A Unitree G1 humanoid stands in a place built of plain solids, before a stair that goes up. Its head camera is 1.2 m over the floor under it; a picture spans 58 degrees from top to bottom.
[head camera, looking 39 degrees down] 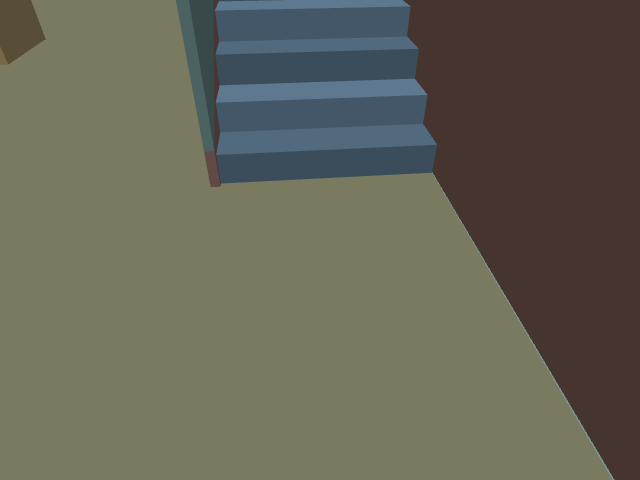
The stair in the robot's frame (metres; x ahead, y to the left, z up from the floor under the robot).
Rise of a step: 0.17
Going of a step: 0.26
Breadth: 1.14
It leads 6 degrees to the left of straight ahead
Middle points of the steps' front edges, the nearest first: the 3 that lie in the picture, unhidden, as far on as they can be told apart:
2.01 -0.05 0.17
2.27 -0.02 0.33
2.53 0.01 0.50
